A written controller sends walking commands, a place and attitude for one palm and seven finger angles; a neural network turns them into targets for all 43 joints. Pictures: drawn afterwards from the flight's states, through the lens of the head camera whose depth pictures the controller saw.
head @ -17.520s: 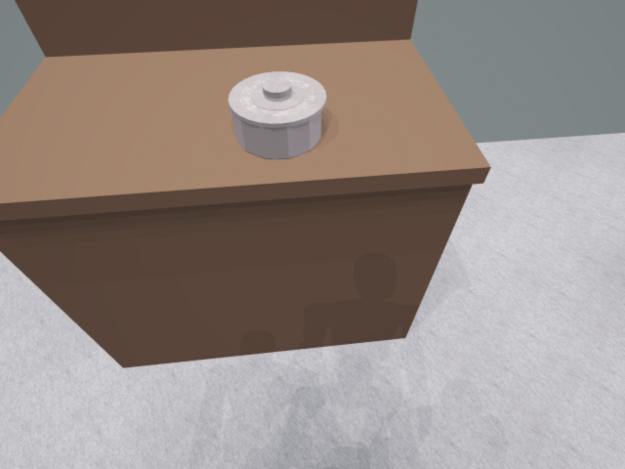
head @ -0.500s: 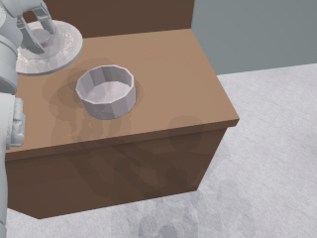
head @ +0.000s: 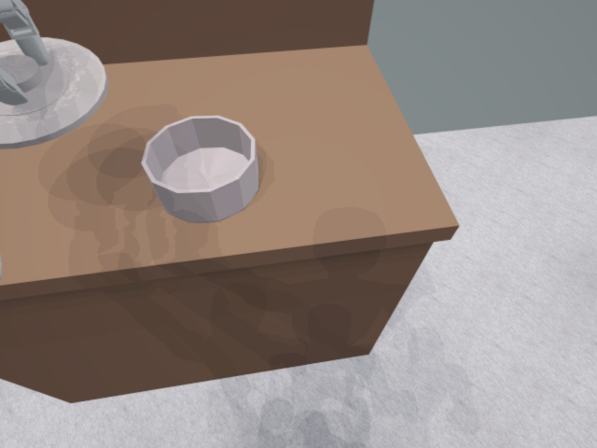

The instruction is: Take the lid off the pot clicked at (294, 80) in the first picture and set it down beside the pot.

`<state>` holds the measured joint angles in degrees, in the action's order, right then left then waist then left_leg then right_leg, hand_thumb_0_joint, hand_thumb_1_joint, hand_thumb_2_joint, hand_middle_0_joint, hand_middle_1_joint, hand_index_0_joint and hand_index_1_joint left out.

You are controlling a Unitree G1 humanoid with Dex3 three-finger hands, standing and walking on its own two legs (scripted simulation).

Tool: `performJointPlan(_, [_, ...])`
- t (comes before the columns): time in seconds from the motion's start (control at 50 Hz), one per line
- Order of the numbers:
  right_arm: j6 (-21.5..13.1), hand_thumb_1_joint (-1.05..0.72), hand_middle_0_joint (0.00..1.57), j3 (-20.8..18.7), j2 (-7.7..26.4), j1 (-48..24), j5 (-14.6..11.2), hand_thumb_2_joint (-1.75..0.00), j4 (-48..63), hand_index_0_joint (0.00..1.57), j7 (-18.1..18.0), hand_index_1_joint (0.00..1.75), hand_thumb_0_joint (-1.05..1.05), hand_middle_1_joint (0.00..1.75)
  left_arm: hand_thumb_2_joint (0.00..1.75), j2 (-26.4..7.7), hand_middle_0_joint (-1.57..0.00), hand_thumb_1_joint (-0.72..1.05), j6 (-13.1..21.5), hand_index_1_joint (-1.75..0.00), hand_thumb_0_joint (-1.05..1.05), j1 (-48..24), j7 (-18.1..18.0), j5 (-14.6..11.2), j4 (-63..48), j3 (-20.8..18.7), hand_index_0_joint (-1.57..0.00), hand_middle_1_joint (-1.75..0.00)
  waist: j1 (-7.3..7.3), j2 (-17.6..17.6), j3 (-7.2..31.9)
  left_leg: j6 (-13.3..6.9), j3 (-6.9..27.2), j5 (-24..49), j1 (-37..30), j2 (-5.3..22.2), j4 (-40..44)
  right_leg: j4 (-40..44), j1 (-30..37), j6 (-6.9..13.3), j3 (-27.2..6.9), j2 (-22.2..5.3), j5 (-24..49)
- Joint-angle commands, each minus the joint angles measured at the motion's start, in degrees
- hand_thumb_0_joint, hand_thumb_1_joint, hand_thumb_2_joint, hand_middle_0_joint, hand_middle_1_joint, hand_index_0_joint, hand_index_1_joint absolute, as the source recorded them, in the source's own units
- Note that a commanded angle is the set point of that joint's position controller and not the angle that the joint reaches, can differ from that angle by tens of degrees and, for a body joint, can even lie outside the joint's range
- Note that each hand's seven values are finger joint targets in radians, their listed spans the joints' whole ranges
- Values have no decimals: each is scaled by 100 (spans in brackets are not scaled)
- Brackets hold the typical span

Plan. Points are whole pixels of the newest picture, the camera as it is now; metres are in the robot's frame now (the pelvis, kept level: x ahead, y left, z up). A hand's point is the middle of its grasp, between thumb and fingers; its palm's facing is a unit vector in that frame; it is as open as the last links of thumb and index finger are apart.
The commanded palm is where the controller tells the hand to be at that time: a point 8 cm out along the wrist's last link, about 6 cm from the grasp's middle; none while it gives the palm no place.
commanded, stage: move the lid sideways beside the pot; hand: left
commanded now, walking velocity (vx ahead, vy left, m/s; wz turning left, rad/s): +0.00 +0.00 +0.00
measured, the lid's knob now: (14, 74) +0.50 +0.30 +0.23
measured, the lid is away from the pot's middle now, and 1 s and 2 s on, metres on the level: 0.18 0.22 0.23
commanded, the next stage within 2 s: lower the lid onto the table in 0.56 s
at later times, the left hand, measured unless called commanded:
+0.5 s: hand out of the picture +0.45 +0.36 +0.25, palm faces -0.32 -0.19 -0.93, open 8.4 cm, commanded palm +0.48 +0.36 +0.34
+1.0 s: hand out of the picture +0.46 +0.34 +0.24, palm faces -0.34 -0.25 -0.91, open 8.4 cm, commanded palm +0.48 +0.35 +0.32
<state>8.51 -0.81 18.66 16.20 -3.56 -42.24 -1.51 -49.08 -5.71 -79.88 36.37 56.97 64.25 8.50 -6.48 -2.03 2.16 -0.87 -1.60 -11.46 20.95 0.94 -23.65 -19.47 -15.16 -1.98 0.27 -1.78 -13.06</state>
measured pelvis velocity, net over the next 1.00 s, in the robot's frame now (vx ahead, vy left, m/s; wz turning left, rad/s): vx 0.00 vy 0.01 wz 0.00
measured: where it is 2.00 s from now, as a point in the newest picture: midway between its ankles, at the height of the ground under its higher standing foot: outside the picture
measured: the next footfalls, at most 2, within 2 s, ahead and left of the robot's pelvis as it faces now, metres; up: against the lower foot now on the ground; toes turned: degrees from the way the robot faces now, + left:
none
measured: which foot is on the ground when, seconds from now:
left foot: down 0.00-1.00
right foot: down 0.00-1.00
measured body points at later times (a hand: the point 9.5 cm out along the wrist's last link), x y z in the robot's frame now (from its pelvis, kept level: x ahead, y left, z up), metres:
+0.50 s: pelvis +0.00 +0.00 +0.00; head +0.07 +0.01 +0.44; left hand +0.46 +0.36 +0.30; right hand +0.03 -0.29 -0.13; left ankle -0.01 +0.11 -0.74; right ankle -0.05 -0.15 -0.74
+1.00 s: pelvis +0.00 +0.01 +0.00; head +0.07 +0.00 +0.44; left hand +0.48 +0.35 +0.29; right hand +0.01 -0.28 -0.13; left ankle -0.01 +0.11 -0.74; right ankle -0.05 -0.15 -0.74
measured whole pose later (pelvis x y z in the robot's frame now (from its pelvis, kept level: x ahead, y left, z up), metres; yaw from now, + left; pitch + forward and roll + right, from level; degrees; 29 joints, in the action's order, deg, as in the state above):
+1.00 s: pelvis +0.00 +0.01 +0.00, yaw +0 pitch +9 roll -1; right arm 8.1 0.8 18.4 17.6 -4.5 -43.0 -1.9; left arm -53.7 -6.7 -83.0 36.0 57.7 73.2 7.4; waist -7.8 -1.9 0.7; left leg -1.5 -1.6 -12.0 22.8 0.8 -25.4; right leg -19.7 -16.3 -2.6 0.2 -2.0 -12.8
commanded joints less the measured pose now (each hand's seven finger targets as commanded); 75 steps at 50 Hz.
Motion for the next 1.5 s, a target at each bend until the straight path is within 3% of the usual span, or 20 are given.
performJointPlan(0.0, [-72,-90,20,-327,976,344,20,-90,402,20,-84,30,0,30,90,-1555,-83,63,45,-113,0,-3637,-322,89,-1511,-372,-74,-117,-29,-502,2685,-346,2,3125,-2328,-217,-370,20,79,275,181,409,2070])
performJointPlan(0.22, [93,-90,20,-221,991,242,-23,-90,469,20,-117,30,0,30,90,-2280,-83,63,272,-113,0,-3230,-354,151,-1270,-725,-74,-117,28,-439,2558,-368,-109,2708,-1882,-238,-386,-49,355,252,138,360,2108])
performJointPlan(0.28, [81,-90,20,-245,1006,284,-27,-90,442,20,-126,30,0,30,90,-2139,-83,63,283,-113,0,-3429,-344,99,-1566,-596,-74,-117,3,-744,2735,-354,-44,3138,-2250,-179,-435,-23,212,251,149,390,2095])
performJointPlan(0.32, [90,-90,20,-217,1000,336,-48,-90,399,20,-152,30,0,30,90,-2102,-83,63,296,-113,0,-3222,-343,99,-1158,-549,-74,-117,-56,-606,2348,-352,-44,2826,-2053,-180,-403,44,74,262,206,408,1889])
performJointPlan(0.4, [68,-90,20,-204,1023,371,-56,-90,347,20,-181,30,0,30,90,-2085,-83,63,313,-113,0,-3300,-317,92,-1052,-461,-74,-117,-75,-719,2302,-352,-56,2611,-2017,-184,-371,89,13,273,214,405,1742])
performJointPlan(0.52, [9,-90,20,-228,1062,509,-47,-90,264,20,-194,30,0,30,90,-2154,-83,63,366,-113,0,-3601,-353,67,-1394,-477,-74,-117,-67,-983,2657,-321,44,2933,-2398,-130,-382,108,-57,281,237,439,1707])
performJointPlan(0.56, [-70,-90,20,-251,1069,473,-77,-90,235,20,-196,30,0,30,90,-1801,-83,63,347,-113,0,-3753,-331,-52,-1594,-188,-74,-117,-64,-1262,2731,-241,137,3560,-2797,-84,-442,107,-267,308,293,462,1759])
performJointPlan(0.58, [-82,-90,20,-273,1083,571,-26,-90,214,20,-182,30,0,30,90,-2000,-83,63,363,-113,0,-3840,-335,11,-1729,-417,-74,-117,-42,-1296,2942,-270,130,3545,-2879,-73,-474,113,-249,264,248,480,1695])
performJointPlan(0.66, [-106,-90,20,-278,1113,581,-36,-90,170,20,-142,30,0,30,90,-2007,-83,63,164,-113,0,-3523,-331,-32,-868,-527,-74,-117,-71,-1252,2729,-256,127,3629,-2608,-180,-522,11,-197,323,288,472,1892])
performJointPlan(0.68, [-85,-90,20,-282,1110,674,-12,-90,151,20,-99,30,0,30,90,-2128,-83,63,71,-113,0,-3686,-286,20,-1000,-619,-74,-117,-32,-1061,2816,-264,129,3483,-2520,-172,-457,31,-64,267,252,467,1902])
performJointPlan(0.72, [-66,-90,20,-243,1080,662,-52,-90,183,20,-75,30,0,30,90,-1856,-83,63,-49,-113,0,-3212,-264,28,-322,-396,-74,-117,-104,-569,2228,-291,58,2814,-1991,-214,-394,56,-76,258,277,447,1770])
performJointPlan(0.88, [-125,-90,20,-247,1133,655,-21,-90,256,20,-106,30,0,30,90,-2141,-83,63,-113,-113,0,-3743,-365,168,-959,-496,-74,-117,-68,-571,2649,-305,80,2814,-2180,-189,-354,31,36,247,223,439,1786])
performJointPlan(0.94, [-153,-90,20,-224,1088,692,-44,-90,241,20,-152,30,0,30,90,-1980,-83,63,-100,-113,0,-3398,-397,167,-408,-371,-74,-117,-135,-381,2266,-324,25,2204,-1837,-221,-283,66,-10,248,247,424,1579])
performJointPlan(1.02, [-192,-90,20,-269,1088,711,-22,-90,244,20,-159,30,0,30,90,-2147,-83,63,-28,-113,0,-3825,-471,205,-964,-506,-74,-117,-86,-772,2838,-330,56,2734,-2265,-195,-415,-23,2,260,206,429,1774])
performJointPlan(1.06, [-233,-90,20,-257,1075,720,-65,-90,198,20,-161,30,0,30,90,-1711,-83,63,-47,-113,0,-3543,-440,96,-664,-165,-74,-117,-140,-859,2530,-256,88,2995,-2263,-180,-430,-14,-177,292,281,463,1797])
performJointPlan(1.14, [-208,-90,20,-232,1096,768,-16,-90,206,20,-179,30,0,30,90,-2126,-83,63,-15,-113,0,-3263,-483,187,-447,-517,-74,-117,-114,-500,2436,-343,-5,2244,-1814,-259,-410,-25,-13,261,217,440,1718])
performJointPlan(1.26, [-213,-90,20,-237,1105,769,-77,-90,153,20,-188,30,0,30,90,-1859,-83,63,13,-113,0,-3267,-473,75,-530,-242,-74,-117,-163,-753,2385,-303,8,2782,-2014,-208,-507,-76,-140,277,248,460,1979])
performJointPlan(1.34, [-180,-90,20,-233,1108,830,-46,-90,164,20,-223,30,0,30,90,-2171,-83,63,71,-113,0,-3218,-501,153,-408,-463,-74,-117,-179,-556,2433,-361,-50,2330,-1724,-254,-529,-115,-17,233,193,442,1962])
performJointPlan(1.42, [-190,-90,20,-277,1111,883,-46,-90,132,20,-213,30,0,30,90,-1952,-83,63,96,-113,0,-3425,-528,111,-694,-339,-74,-117,-194,-986,2691,-312,47,2913,-2210,-169,-661,-146,-315,235,223,484,1924])
performJointPlan(1.48, [-192,-90,20,-292,1142,912,-28,-90,147,20,-209,30,0,30,90,-2285,-83,63,183,-113,0,-3381,-550,117,-971,-648,-74,-117,-118,-1052,3047,-294,71,3400,-2344,-162,-779,-253,-222,228,207,489,2131])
